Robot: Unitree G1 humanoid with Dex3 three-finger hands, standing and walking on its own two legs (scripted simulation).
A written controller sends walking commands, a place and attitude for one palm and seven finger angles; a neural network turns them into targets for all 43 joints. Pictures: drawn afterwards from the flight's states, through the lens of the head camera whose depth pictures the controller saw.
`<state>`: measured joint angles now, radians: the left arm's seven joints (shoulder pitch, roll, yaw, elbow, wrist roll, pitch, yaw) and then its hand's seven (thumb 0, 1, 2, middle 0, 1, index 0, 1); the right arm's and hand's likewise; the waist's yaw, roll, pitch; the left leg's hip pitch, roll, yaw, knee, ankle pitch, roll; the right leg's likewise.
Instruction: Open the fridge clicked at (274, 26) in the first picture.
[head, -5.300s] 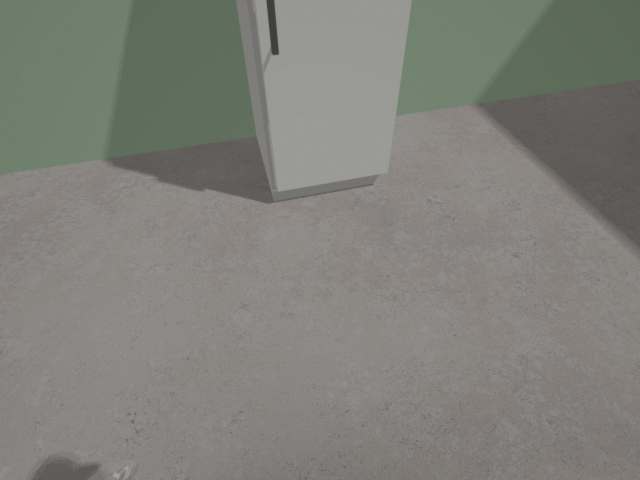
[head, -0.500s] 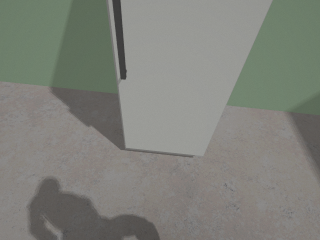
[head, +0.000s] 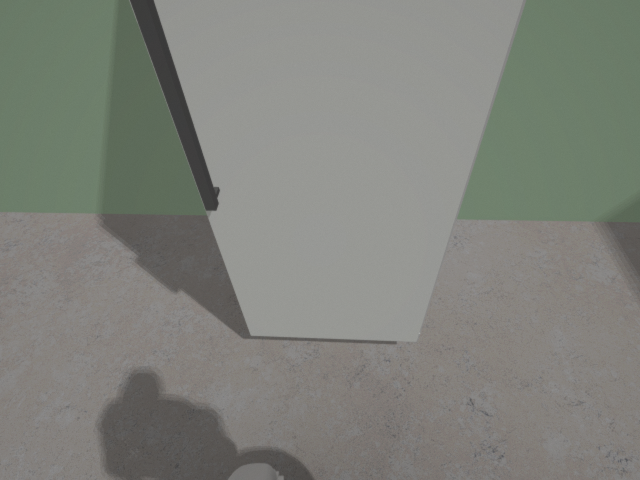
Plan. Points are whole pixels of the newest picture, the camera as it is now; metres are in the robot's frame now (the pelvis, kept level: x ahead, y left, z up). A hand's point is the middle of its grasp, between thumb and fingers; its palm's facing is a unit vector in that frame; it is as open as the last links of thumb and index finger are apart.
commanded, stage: take the last steps up to it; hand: left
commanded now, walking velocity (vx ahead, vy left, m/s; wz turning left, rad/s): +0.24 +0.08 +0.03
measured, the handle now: (185, 112) +0.63 +0.25 +0.15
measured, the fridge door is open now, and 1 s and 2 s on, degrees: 0 0 0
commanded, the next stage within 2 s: come to a stop and stand still in 0.28 s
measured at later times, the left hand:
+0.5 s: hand out of the picture +0.15 +0.26 -0.19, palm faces +0.05 -0.98 -0.18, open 7.4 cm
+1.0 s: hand (187, 448) +0.20 +0.23 -0.17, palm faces +0.03 -0.97 -0.23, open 7.3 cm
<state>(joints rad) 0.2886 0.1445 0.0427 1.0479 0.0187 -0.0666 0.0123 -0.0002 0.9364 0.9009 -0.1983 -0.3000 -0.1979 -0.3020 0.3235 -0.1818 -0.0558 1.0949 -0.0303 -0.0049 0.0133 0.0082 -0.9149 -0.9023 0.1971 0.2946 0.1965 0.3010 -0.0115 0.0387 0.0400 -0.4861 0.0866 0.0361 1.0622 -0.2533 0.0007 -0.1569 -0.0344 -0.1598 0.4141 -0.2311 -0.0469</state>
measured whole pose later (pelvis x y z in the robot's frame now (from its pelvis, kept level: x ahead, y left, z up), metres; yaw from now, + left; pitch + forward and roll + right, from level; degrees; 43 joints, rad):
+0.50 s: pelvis +0.14 +0.08 +0.00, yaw -1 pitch -1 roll +1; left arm 0.27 0.17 0.04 1.09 0.01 0.00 0.02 0.01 0.91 0.90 -0.19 -0.30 -0.19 -0.30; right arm 0.20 -0.15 -0.03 1.03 -0.02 -0.06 -0.04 -0.01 -0.96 -0.90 0.20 0.30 0.20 0.30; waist 0.02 -0.05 0.06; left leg -0.21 -0.01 0.17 0.42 -0.19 0.07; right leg -0.42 -0.08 -0.06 0.96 -0.37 0.02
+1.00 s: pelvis +0.12 +0.04 -0.01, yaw -1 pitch -1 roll +1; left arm 0.16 0.15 0.04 1.01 0.02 0.01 0.03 0.00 0.92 0.90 -0.20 -0.30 -0.20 -0.30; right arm 0.22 -0.17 -0.06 1.07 -0.01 0.05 -0.02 0.00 -0.92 -0.90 0.20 0.29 0.20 0.30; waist 0.01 0.01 0.07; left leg -0.28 0.02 0.03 0.81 -0.49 -0.04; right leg -0.28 -0.03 -0.09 0.50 -0.20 -0.05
